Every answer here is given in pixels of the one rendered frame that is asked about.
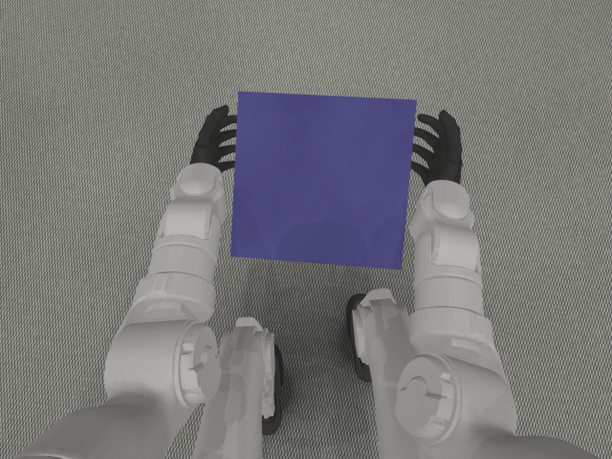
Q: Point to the robot right forearm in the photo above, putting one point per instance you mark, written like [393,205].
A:
[448,313]

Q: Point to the robot left thigh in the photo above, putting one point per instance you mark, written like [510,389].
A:
[231,425]

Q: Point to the right robot hand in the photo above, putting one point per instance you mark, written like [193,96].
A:
[446,162]

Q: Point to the robot right upper arm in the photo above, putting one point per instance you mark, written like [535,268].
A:
[454,409]

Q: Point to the right robot foot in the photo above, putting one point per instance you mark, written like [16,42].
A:
[362,370]

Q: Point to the carton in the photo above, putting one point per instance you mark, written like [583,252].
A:
[322,179]

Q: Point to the left robot hand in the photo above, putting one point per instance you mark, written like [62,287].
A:
[206,149]

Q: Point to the robot left forearm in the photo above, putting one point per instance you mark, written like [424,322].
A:
[179,281]

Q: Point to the robot left upper arm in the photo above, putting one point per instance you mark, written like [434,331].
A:
[157,373]

